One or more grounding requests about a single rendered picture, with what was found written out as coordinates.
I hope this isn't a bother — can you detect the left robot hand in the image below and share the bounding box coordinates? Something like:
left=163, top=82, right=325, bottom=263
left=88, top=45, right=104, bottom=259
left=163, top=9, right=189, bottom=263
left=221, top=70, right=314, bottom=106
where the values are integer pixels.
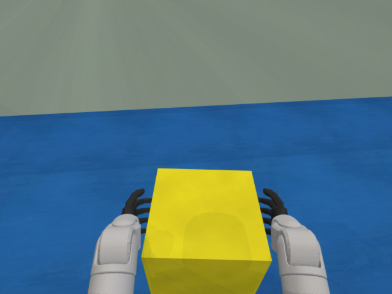
left=121, top=189, right=152, bottom=234

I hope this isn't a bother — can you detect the carton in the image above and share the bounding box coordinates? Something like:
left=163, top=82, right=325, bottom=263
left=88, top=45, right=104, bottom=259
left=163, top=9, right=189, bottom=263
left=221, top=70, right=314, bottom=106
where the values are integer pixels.
left=141, top=168, right=272, bottom=294

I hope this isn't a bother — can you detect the right robot hand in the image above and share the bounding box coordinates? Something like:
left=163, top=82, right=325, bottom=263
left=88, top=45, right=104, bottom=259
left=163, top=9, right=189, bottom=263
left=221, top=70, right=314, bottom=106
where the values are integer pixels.
left=258, top=188, right=288, bottom=235

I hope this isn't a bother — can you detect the right robot forearm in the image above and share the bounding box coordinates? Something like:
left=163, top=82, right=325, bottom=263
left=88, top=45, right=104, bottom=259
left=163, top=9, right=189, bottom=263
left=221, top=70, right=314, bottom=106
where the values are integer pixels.
left=271, top=214, right=330, bottom=294

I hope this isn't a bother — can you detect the left robot forearm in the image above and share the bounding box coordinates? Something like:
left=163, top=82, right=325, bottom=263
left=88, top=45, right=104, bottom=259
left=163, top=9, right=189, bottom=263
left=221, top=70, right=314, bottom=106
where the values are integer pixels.
left=88, top=214, right=141, bottom=294

